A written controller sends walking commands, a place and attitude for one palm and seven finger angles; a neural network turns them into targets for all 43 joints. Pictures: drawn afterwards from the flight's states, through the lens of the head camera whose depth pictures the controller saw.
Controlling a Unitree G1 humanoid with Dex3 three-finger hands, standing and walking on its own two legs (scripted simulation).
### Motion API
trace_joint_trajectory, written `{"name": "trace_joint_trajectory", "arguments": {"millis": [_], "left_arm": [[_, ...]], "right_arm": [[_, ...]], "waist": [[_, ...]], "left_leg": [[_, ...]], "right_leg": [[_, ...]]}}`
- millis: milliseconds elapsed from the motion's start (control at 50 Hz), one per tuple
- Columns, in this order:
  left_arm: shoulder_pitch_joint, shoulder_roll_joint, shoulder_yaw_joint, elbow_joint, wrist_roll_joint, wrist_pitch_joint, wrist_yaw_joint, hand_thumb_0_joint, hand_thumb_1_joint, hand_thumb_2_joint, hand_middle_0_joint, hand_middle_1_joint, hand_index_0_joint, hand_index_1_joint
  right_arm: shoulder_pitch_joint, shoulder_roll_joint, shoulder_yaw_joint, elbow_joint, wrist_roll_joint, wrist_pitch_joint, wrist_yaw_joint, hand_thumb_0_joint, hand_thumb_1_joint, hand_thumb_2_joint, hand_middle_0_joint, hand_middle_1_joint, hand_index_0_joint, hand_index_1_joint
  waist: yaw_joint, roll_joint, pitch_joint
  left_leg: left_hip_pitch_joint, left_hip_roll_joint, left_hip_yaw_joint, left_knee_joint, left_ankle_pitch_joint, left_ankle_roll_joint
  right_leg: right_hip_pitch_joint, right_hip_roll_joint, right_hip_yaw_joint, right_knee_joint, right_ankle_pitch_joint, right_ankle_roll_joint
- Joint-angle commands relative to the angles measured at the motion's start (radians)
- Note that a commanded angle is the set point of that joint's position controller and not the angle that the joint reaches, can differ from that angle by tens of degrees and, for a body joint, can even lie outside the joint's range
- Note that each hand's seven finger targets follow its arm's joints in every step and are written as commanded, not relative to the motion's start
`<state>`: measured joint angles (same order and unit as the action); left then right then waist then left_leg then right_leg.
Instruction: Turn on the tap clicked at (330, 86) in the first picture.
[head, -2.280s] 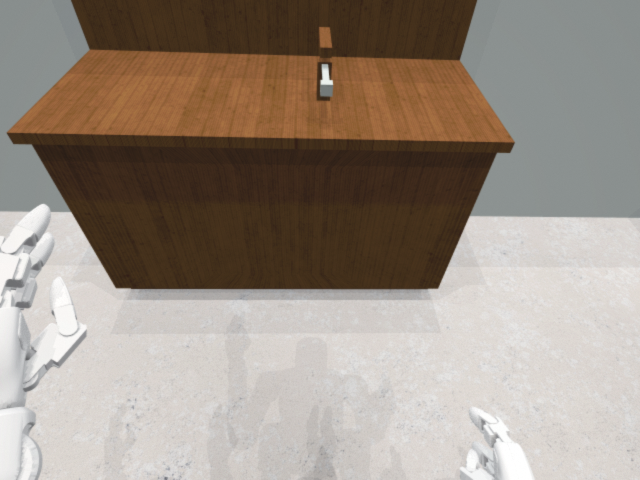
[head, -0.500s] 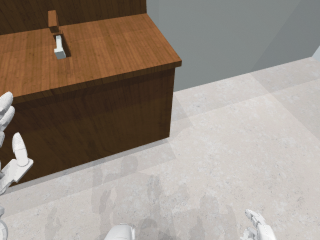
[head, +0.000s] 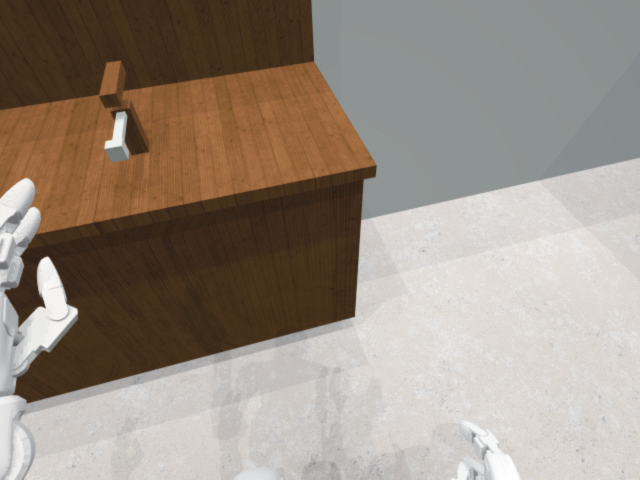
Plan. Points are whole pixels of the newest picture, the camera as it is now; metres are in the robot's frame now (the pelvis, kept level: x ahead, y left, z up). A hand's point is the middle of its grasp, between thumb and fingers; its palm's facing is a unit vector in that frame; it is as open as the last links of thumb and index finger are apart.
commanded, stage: take the last steps up to it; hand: left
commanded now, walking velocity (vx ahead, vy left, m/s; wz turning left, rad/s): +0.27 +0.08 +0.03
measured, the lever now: (117, 150) +0.58 +0.41 +0.09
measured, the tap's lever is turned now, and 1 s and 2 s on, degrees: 0 0 0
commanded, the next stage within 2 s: come to a stop and stand still in 0.50 s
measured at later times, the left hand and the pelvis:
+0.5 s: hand (142, 214) +0.32 +0.21 +0.20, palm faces +0.40 -0.81 -0.43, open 7.5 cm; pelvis +0.11 -0.02 +0.01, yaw +0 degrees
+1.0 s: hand (158, 198) +0.36 +0.21 +0.19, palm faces +0.42 -0.82 -0.39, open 7.4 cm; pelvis +0.14 -0.03 +0.01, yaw +0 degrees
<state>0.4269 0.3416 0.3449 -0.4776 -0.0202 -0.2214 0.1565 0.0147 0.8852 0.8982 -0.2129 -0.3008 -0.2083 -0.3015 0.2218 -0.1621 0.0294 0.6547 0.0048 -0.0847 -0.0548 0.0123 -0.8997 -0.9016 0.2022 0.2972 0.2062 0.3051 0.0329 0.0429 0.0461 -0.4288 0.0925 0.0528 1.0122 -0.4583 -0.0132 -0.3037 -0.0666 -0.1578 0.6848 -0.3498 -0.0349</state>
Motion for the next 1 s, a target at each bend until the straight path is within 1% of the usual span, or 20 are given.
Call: {"name": "trace_joint_trajectory", "arguments": {"millis": [0,60,120,180,200,240,260,280,320,380,480,500,540,560,620,700,820,860,920,980], "left_arm": [[-0.162,0.196,0.117,-0.177,0.006,-0.069,0.009,0.0,0.9,0.9,-0.2,-0.3,-0.2,-0.3],[-0.105,0.176,0.106,-0.185,0.013,-0.082,0.018,0.0,0.9,0.9,-0.2,-0.3,-0.2,-0.3],[-0.057,0.181,0.119,-0.239,0.008,-0.08,0.034,0.0,0.9,0.9,-0.2,-0.3,-0.2,-0.3],[-0.054,0.195,0.134,-0.281,0.001,-0.077,0.043,0.0,0.9,0.9,-0.2,-0.3,-0.2,-0.3],[-0.051,0.194,0.129,-0.289,-0.003,-0.08,0.043,0.0,0.9,0.9,-0.2,-0.3,-0.2,-0.3],[-0.059,0.188,0.125,-0.265,-0.013,-0.097,0.038,0.0,0.9,0.9,-0.2,-0.3,-0.2,-0.3],[-0.059,0.23,0.149,-0.245,-0.008,-0.091,0.033,0.0,0.9,0.9,-0.2,-0.3,-0.2,-0.3],[-0.072,0.228,0.15,-0.255,-0.007,-0.088,0.028,0.0,0.9,0.9,-0.2,-0.3,-0.2,-0.3],[-0.038,0.204,0.14,-0.291,-0.004,-0.087,0.02,0.0,0.9,0.9,-0.2,-0.3,-0.2,-0.3],[0.055,0.156,0.124,-0.253,-0.015,-0.067,0.014,0.0,0.9,0.9,-0.2,-0.3,-0.2,-0.3],[-0.014,0.173,0.125,-0.182,-0.006,-0.047,0.022,0.0,0.9,0.9,-0.2,-0.3,-0.2,-0.3],[-0.043,0.181,0.121,-0.171,0.003,-0.043,0.021,0.0,0.9,0.9,-0.2,-0.3,-0.2,-0.3],[-0.092,0.24,0.161,-0.137,-0.002,-0.032,0.025,0.0,0.9,0.9,-0.2,-0.3,-0.2,-0.3],[-0.117,0.223,0.135,-0.15,-0.007,-0.04,0.019,0.0,0.9,0.9,-0.2,-0.3,-0.2,-0.3],[-0.094,0.211,0.135,-0.185,0.0,-0.066,0.015,0.0,0.9,0.9,-0.2,-0.3,-0.2,-0.3],[0.001,0.196,0.143,-0.215,0.001,-0.074,0.032,0.0,0.9,0.9,-0.2,-0.3,-0.2,-0.3],[0.039,0.192,0.142,-0.265,-0.011,-0.055,0.045,0.0,0.9,0.9,-0.2,-0.3,-0.2,-0.3],[0.008,0.204,0.136,-0.271,-0.017,-0.059,0.038,0.0,0.9,0.9,-0.2,-0.3,-0.2,-0.3],[-0.021,0.174,0.099,-0.25,-0.01,-0.063,0.014,0.0,0.9,0.9,-0.2,-0.3,-0.2,-0.3],[-0.027,0.166,0.08,-0.253,-0.004,-0.056,0.016,0.0,0.9,0.9,-0.2,-0.3,-0.2,-0.3]], "right_arm": [[-0.115,-0.109,-0.044,-0.138,-0.003,-0.047,-0.02,0.0,-0.9,-0.9,0.2,0.3,0.2,0.3],[-0.118,-0.111,-0.052,-0.158,-0.011,-0.04,-0.021,0.0,-0.9,-0.9,0.2,0.3,0.2,0.3],[-0.116,-0.105,-0.06,-0.194,-0.013,-0.047,-0.017,0.0,-0.9,-0.9,0.2,0.3,0.2,0.3],[-0.075,-0.124,-0.079,-0.206,-0.012,-0.043,-0.019,0.0,-0.9,-0.9,0.2,0.3,0.2,0.3],[-0.055,-0.142,-0.091,-0.208,-0.003,-0.042,-0.023,0.0,-0.9,-0.9,0.2,0.3,0.2,0.3],[-0.064,-0.158,-0.093,-0.221,0.005,-0.043,-0.012,0.0,-0.9,-0.9,0.2,0.3,0.2,0.3],[-0.08,-0.152,-0.082,-0.21,-0.009,-0.046,-0.013,0.0,-0.9,-0.9,0.2,0.3,0.2,0.3],[-0.082,-0.149,-0.088,-0.201,-0.003,-0.049,-0.011,0.0,-0.9,-0.9,0.2,0.3,0.2,0.3],[-0.078,-0.154,-0.095,-0.187,0.005,-0.058,-0.007,0.0,-0.9,-0.9,0.2,0.3,0.2,0.3],[-0.063,-0.155,-0.09,-0.187,0.007,-0.067,-0.004,0.0,-0.9,-0.9,0.2,0.3,0.2,0.3],[-0.073,-0.151,-0.077,-0.183,0.009,-0.069,-0.024,0.0,-0.9,-0.9,0.2,0.3,0.2,0.3],[-0.07,-0.143,-0.075,-0.181,0.007,-0.063,-0.027,0.0,-0.9,-0.9,0.2,0.3,0.2,0.3],[-0.102,-0.127,-0.066,-0.188,-0.003,-0.065,-0.026,0.0,-0.9,-0.9,0.2,0.3,0.2,0.3],[-0.094,-0.146,-0.08,-0.17,-0.005,-0.067,-0.016,0.0,-0.9,-0.9,0.2,0.3,0.2,0.3],[-0.118,-0.117,-0.047,-0.146,-0.004,-0.048,-0.009,0.0,-0.9,-0.9,0.2,0.3,0.2,0.3],[-0.125,-0.11,-0.053,-0.187,-0.01,-0.042,-0.018,0.0,-0.9,-0.9,0.2,0.3,0.2,0.3],[-0.074,-0.123,-0.066,-0.219,-0.009,-0.022,-0.024,0.0,-0.9,-0.9,0.2,0.3,0.2,0.3],[-0.088,-0.163,-0.08,-0.237,0.004,-0.025,-0.028,0.0,-0.9,-0.9,0.2,0.3,0.2,0.3],[-0.087,-0.148,-0.065,-0.226,-0.019,-0.038,-0.02,0.0,-0.9,-0.9,0.2,0.3,0.2,0.3],[-0.062,-0.163,-0.07,-0.209,-0.013,-0.064,-0.008,0.0,-0.9,-0.9,0.2,0.3,0.2,0.3]], "waist": [[-0.032,-0.173,-0.078],[-0.023,-0.177,-0.119],[0.0,-0.183,-0.148],[-0.029,-0.104,-0.186],[-0.05,-0.001,-0.208],[-0.038,0.27,-0.224],[-0.046,0.27,-0.176],[-0.049,0.22,-0.135],[-0.035,0.156,-0.126],[-0.034,0.197,-0.136],[-0.029,0.108,-0.139],[-0.034,0.01,-0.134],[-0.012,-0.345,-0.106],[-0.021,-0.354,-0.101],[-0.036,-0.136,-0.101],[-0.025,-0.181,-0.174],[-0.037,-0.11,-0.208],[-0.015,0.049,-0.2],[-0.021,0.224,-0.135],[-0.029,0.181,-0.176]], "left_leg": [[-0.235,0.015,-0.045,0.138,0.049,-0.011],[-0.089,-0.005,0.05,-0.163,0.1,0.002],[0.018,-0.048,0.12,-0.365,0.147,0.015],[0.218,-0.074,0.151,-0.556,0.288,0.02],[0.355,-0.024,0.078,-0.598,0.348,0.049],[0.506,0.29,-0.389,-0.664,0.564,0.231],[0.433,0.339,-0.482,-0.708,0.474,0.274],[0.399,0.335,-0.446,-0.706,0.433,0.289],[0.372,0.264,-0.27,-0.67,0.478,0.243],[0.224,0.183,-0.083,-0.678,0.439,0.181],[0.122,0.14,-0.009,-0.54,0.204,0.108],[0.064,0.087,0.034,-0.426,0.106,0.078],[-0.163,-0.072,0.057,-0.022,-0.122,0.012],[-0.198,-0.055,-0.029,0.12,-0.065,0.001],[-0.147,-0.018,-0.059,0.118,0.036,-0.021],[0.006,-0.049,0.023,-0.205,0.081,-0.022],[0.236,-0.044,0.018,-0.568,0.42,-0.01],[0.28,0.12,-0.121,-0.596,0.723,0.044],[0.201,0.22,-0.226,-0.692,0.751,0.119],[0.276,0.182,-0.155,-0.619,0.726,0.108]], "right_leg": [[0.212,-0.287,0.361,-0.37,0.322,-0.139],[0.234,-0.239,0.204,-0.319,0.508,-0.111],[0.271,-0.223,0.186,-0.287,0.503,-0.106],[0.218,-0.173,0.151,-0.15,0.453,-0.059],[0.125,-0.142,0.119,-0.005,0.418,-0.024],[-0.214,0.036,0.078,0.36,-0.282,0.04],[-0.278,0.017,0.134,0.462,-0.29,0.038],[-0.323,-0.014,0.16,0.474,-0.244,0.042],[-0.305,-0.024,0.124,0.368,-0.168,0.053],[-0.104,0.007,0.041,0.159,-0.06,0.062],[0.137,0.042,-0.016,-0.17,0.048,0.067],[0.182,-0.017,0.076,-0.248,0.069,0.039],[0.191,-0.334,0.604,-0.424,0.075,-0.117],[0.202,-0.364,0.648,-0.444,0.085,-0.146],[0.199,-0.297,0.343,-0.331,0.576,-0.119],[0.254,-0.244,0.192,-0.25,0.854,-0.08],[0.198,-0.157,0.167,-0.168,0.643,-0.015],[0.103,-0.036,0.144,-0.129,0.265,0.038],[0.036,0.039,0.119,0.017,-0.15,0.046],[0.061,0.048,0.122,-0.13,-0.029,0.047]]}}
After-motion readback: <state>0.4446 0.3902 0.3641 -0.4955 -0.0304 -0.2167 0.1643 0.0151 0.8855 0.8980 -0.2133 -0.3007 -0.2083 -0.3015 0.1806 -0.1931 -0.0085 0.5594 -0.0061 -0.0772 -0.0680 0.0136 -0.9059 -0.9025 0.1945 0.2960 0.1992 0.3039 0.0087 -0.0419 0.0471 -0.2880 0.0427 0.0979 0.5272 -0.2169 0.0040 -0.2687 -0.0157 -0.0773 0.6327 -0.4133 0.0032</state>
